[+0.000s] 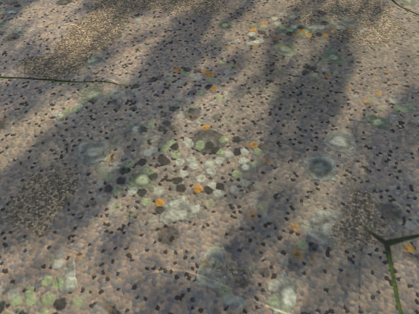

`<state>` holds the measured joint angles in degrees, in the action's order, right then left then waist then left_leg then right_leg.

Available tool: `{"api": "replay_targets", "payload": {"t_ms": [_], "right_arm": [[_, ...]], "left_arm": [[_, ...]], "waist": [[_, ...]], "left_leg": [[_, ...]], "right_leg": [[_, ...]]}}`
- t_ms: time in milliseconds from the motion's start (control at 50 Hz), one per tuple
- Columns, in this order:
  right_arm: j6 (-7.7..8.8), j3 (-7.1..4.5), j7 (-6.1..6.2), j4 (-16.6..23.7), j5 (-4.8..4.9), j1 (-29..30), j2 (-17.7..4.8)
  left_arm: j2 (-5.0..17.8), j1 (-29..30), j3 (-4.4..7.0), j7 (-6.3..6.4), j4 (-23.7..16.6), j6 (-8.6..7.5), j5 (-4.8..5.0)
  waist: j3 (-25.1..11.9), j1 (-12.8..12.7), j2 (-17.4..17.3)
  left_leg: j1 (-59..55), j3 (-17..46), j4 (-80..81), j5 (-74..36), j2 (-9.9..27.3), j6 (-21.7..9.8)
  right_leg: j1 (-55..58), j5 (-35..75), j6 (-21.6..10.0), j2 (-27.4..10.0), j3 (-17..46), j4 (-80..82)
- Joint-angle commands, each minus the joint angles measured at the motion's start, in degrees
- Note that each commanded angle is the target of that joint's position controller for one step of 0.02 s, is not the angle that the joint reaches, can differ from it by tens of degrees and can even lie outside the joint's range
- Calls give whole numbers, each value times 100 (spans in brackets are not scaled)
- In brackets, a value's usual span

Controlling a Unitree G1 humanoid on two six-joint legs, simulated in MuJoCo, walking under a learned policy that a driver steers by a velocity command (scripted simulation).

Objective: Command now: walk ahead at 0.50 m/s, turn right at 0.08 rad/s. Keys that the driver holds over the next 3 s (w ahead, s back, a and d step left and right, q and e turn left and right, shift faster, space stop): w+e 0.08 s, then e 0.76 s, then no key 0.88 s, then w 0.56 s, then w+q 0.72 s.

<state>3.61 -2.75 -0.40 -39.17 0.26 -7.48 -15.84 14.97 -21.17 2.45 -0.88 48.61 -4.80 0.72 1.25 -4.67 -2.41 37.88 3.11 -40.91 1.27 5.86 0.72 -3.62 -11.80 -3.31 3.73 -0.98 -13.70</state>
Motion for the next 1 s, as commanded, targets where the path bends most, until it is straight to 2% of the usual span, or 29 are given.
{"api": "replay_targets", "payload": {"t_ms": [20, 60, 100, 120, 140, 160, 180, 200, 220, 240, 260, 280, 300, 340, 380, 440, 540, 580, 600, 620, 640, 660, 680, 700, 720, 760, 860, 960, 1000], "right_arm": [[148, -24, -72, 559, 36, 766, -205], [203, -44, -137, 650, 60, 1003, -264], [263, -99, -173, 656, 35, 941, -409], [295, -145, -167, 593, -7, 708, -509], [327, -230, -135, 428, -70, 137, -667], [354, -323, -85, 299, -180, -536, -956], [295, -426, -1, 267, -313, -1263, -1433], [170, -382, -15, 287, -192, -1315, -1302], [50, -290, 2, 355, -148, -1118, -915], [-8, -220, 42, 349, -99, -786, -704], [-29, -163, 43, 282, -70, -446, -545], [-22, -142, 36, 254, -89, -138, -457], [-9, -173, 17, 218, -155, 98, -533], [36, -220, 23, 180, -202, 430, -619], [54, -264, 79, 90, -170, 471, -706], [-27, -303, 161, -16, -104, 497, -824], [-207, -399, 129, -224, 84, 344, -1098], [-262, -394, 123, -326, 170, 279, -1035], [-284, -357, 100, -483, 104, -101, -848], [-282, -264, 69, -362, -168, -227, -559], [-295, -230, 116, -118, -190, 210, -557], [-315, -293, 135, -120, -82, 505, -780], [-328, -300, 161, -120, 8, 504, -754], [-343, -317, 214, -234, -20, 401, -755], [-358, -348, 253, -237, -66, 396, -841], [-360, -343, 238, -271, -47, 290, -767], [-368, -257, 201, -299, -11, 335, -571], [-360, -250, 106, -315, 20, 287, -634], [-312, -237, 52, -343, 11, 147, -595]], "left_arm": [[1002, -145, 227, 49, -196, -12, 65], [1034, -281, 240, 75, -121, 65, 81], [1100, -259, 273, 125, -82, 142, 76], [1142, -211, 293, 149, -78, 182, 59], [1131, -87, 285, 167, -119, 205, 59], [985, 8, 232, 169, -253, 183, 7], [520, -240, 89, 154, -457, 116, -136], [383, -910, 1, 141, -420, 83, -28], [1017, -600, 200, 156, -369, 135, 112], [1036, -94, 237, 180, -524, 208, 165], [932, 30, 243, 211, -521, 316, 105], [853, -24, 272, 245, -520, 453, 54], [701, -158, 260, 265, -520, 585, 55], [550, -162, 259, 296, -631, 719, 30], [537, 81, 263, 268, -790, 740, -15], [531, 491, 249, 142, -990, 717, -24], [755, 950, 353, -15, -1348, 828, -26], [802, 807, 414, -17, -1344, 831, -51], [1070, 582, 518, 53, -1306, 813, -73], [1825, 367, 698, 177, -1395, 787, -77], [1866, 404, 641, 142, -1541, 683, -227], [1606, 358, 574, 74, -1518, 553, -222], [1482, 564, 537, 88, -1499, 465, -157], [1308, 827, 495, 118, -1529, 453, -58], [1208, 1066, 449, 166, -1579, 484, 1], [1171, 1179, 416, 228, -1663, 533, -63], [1269, 1168, 468, 310, -1719, 603, -46], [1145, 1210, 391, 229, -1660, 659, -106], [1076, 1308, 338, 210, -1628, 681, -79]], "waist": [[168, -57, 567], [225, -67, 600], [200, 93, 683], [50, 245, 763], [-318, 574, 764], [-969, 879, 641], [-1936, 988, -460], [-3053, 852, -1567], [-2597, 956, -775], [-1745, 856, -585], [-1162, 670, -316], [-863, 452, -395], [-651, 282, -542], [-466, 134, -622], [-515, 166, -485], [-612, 293, -382], [-462, 405, -369], [-472, 293, -232], [-548, 288, 262], [-695, 444, 1920], [-926, 210, 2118], [-1049, 36, 1303], [-937, 194, 1053], [-880, 325, 733], [-821, 424, 785], [-917, 536, 918], [-939, 445, 953], [-767, 308, 1149], [-700, 408, 1116]], "left_leg": [[-390, -184, 712, -585, -243, 42], [-409, -124, 1020, -437, -333, -2], [-677, -53, 1339, -136, -421, -108], [-1076, -105, 1478, -49, -519, -191], [-1977, -237, 1747, -414, -624, -346], [-3366, 9, 1519, -1578, -189, -580], [-5603, 1343, 865, -3630, 1341, -1201], [-6421, 2767, 1045, -3722, 2283, -1914], [-5709, 2327, 1317, -2970, 1937, -1729], [-4982, 1629, 1469, -2667, 1675, -1539], [-4107, 1135, 1734, -2454, 1398, -1442], [-3327, 801, 2006, -2029, 1253, -1368], [-2603, 484, 2324, -1745, 1121, -1369], [-2076, 48, 2663, -1520, 1113, -1452], [-2162, -244, 2714, -1477, 1149, -1450], [-2327, -623, 2720, -1149, 1151, -1375], [-2867, -660, 2250, -511, 1402, -1131], [-2820, -870, 1628, -118, 1198, -761], [-2554, -1136, 897, 376, 858, -392], [-1223, -1659, -934, 2388, 98, 172], [-78, -800, -2311, 3961, -634, 401], [61, -178, -2887, 3731, -533, 314], [143, -32, -2889, 3253, -438, 212], [136, 41, -2660, 2862, -338, 192], [5, 84, -2445, 2571, -308, 209], [-386, 43, -2243, 2227, -464, 269], [-864, 111, -860, 1916, -611, 404], [-1584, -9, -58, 1947, -594, 318], [-1942, -98, 669, 1661, -610, 194]], "right_leg": [[-268, 1494, -817, -1392, 852, 426], [16, 1515, -790, -1532, 1048, 209], [271, 1887, -655, -1622, 1242, -161], [342, 2486, -542, -1563, 1249, -528], [230, 3228, -354, -1314, 1112, -1177], [-404, 2879, -97, -957, 934, -2201], [-2264, 355, 300, -327, 588, -4245], [-3187, -2926, 490, 9, 774, -5615], [-3421, -2669, 549, -336, 981, -6064], [-3739, -2344, 596, -521, 687, -6096], [-3639, -2042, 675, -702, 560, -5858], [-3273, -1800, 712, -871, 552, -5592], [-2793, -1577, 774, -871, 422, -5515], [-2544, -1180, 828, -870, 301, -5151], [-2482, -627, 765, -957, 306, -4543], [-2137, 60, 632, -957, 178, -3639], [-1961, -335, 356, -814, -74, -2640], [-1368, 209, 122, -576, -250, -1745], [-779, 1273, -92, -615, 71, -1239], [236, 3669, -689, -1924, 1862, -1051], [344, 3585, -1814, -2635, 3214, -773], [325, 3366, -1771, -2407, 2850, -691], [227, 3059, -1470, -2135, 2404, -753], [112, 2683, -1183, -1905, 2130, -771], [-90, 2516, -1062, -1810, 2023, -737], [-329, 2607, -1034, -1619, 1904, -697], [-450, 1772, -1016, -1484, 2027, -699], [-860, 1146, -977, -1449, 2295, -756], [-917, 1076, -869, -1369, 2372, -918]]}}
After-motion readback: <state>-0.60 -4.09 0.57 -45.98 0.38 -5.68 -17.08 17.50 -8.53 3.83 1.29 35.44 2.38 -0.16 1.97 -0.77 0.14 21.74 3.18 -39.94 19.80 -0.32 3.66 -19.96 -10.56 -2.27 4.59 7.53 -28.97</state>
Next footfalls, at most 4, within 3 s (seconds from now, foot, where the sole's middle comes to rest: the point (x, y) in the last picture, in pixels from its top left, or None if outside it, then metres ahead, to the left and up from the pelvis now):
0.16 left None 0.28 0.15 -0.78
0.60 right None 0.27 -0.12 -0.78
1.04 left None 0.35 0.10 -0.78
1.30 right None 0.20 -0.12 -0.78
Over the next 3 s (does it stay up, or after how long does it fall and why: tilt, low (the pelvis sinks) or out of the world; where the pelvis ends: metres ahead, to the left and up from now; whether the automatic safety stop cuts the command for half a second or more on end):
stays up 0.74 -0.24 -0.03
